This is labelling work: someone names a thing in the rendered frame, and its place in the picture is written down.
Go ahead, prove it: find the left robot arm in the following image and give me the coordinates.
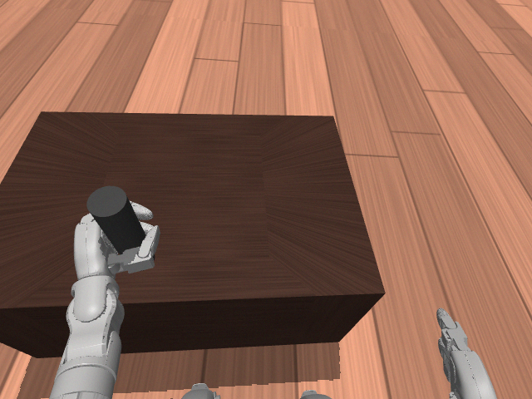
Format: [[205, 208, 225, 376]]
[[49, 275, 125, 399]]

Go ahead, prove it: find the can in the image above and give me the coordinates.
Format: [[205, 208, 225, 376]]
[[86, 186, 155, 271]]

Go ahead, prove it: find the left robot hand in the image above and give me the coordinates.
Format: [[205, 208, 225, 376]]
[[74, 201, 160, 280]]

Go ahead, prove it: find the right robot hand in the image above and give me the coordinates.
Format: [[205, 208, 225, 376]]
[[436, 308, 497, 399]]

